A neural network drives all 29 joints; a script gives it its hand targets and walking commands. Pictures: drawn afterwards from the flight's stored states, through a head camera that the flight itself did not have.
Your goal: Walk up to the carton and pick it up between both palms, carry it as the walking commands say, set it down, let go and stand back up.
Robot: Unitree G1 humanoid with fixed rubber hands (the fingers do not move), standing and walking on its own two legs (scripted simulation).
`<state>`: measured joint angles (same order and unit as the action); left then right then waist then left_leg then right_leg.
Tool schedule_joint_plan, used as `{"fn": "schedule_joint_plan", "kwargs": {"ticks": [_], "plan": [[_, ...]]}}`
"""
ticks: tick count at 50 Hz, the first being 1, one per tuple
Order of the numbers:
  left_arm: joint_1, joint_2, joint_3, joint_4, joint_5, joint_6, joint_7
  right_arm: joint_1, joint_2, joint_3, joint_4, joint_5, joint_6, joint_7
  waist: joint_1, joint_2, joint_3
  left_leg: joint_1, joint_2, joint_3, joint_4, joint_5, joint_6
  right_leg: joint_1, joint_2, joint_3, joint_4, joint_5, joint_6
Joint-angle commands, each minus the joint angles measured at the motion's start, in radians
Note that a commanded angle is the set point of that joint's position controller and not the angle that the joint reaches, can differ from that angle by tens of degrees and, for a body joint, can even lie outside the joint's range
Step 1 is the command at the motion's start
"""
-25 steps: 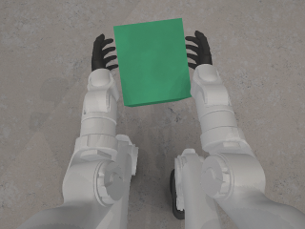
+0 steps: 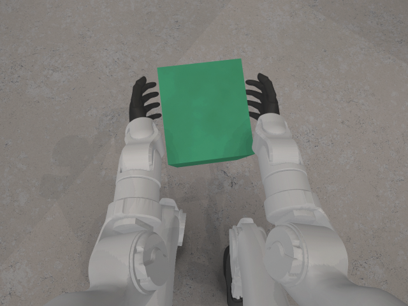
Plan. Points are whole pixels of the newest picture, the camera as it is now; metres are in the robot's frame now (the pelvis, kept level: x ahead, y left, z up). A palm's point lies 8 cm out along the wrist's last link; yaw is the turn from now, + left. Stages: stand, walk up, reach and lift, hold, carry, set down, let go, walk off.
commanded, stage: reach and lift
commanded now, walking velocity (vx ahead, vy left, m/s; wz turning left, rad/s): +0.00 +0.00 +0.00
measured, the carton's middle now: (203, 121) +0.48 +0.06 -0.13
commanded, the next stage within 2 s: none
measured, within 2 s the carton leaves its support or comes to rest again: neither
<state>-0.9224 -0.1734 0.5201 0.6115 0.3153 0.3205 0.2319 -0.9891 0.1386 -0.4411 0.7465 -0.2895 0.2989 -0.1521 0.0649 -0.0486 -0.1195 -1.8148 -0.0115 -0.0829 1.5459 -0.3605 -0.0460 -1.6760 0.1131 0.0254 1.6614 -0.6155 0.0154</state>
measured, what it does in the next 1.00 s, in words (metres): rises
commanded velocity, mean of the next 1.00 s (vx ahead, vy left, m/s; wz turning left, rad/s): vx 0.00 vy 0.00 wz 0.00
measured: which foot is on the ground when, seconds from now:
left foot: down 0.00-1.00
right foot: down 0.00-1.00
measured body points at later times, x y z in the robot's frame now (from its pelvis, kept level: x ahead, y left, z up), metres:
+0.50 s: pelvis +0.02 +0.00 +0.07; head +0.21 +0.03 +0.48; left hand +0.44 +0.18 +0.02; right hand +0.47 -0.06 +0.02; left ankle +0.14 +0.14 -0.51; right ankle +0.06 -0.12 -0.51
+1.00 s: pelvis +0.04 +0.00 +0.14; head +0.19 +0.03 +0.56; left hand +0.42 +0.17 +0.09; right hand +0.45 -0.07 +0.09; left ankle +0.14 +0.14 -0.51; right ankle +0.06 -0.12 -0.51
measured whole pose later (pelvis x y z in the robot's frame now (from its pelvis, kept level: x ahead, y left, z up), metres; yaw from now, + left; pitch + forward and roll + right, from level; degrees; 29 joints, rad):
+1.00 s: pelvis +0.04 +0.00 +0.14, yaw +2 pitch +25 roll -1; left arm -0.61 -0.27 0.48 0.50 0.36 0.29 0.15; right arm -0.64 0.26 -0.43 0.63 -0.33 0.25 -0.12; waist 0.06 -0.06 -0.12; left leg -1.19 -0.01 -0.07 1.02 -0.27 -0.04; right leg -1.07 0.08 0.06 1.12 -0.49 0.00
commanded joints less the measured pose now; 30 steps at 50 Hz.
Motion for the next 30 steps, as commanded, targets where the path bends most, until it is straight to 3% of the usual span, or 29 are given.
{"fn": "schedule_joint_plan", "kwargs": {"ticks": [1,30], "plan": [[-0.614,-1.011,-0.564,0.127,-0.138,-0.009,-0.344,-0.621,1.009,0.471,0.057,0.135,-0.036,0.288,0.025,0.042,-0.925,0.87,-0.146,0.11,-0.115,0.142,0.007,0.184,0.12,-0.03,-0.279,0.155,0.01],[-0.347,-1.066,-0.612,0.091,-0.105,-0.026,-0.355,-0.379,1.054,0.518,0.006,0.102,-0.066,0.297,0.017,0.036,-0.8,1.122,-0.137,0.068,-0.38,0.234,0.009,0.472,0.092,0.024,-0.541,0.264,0.009]]}}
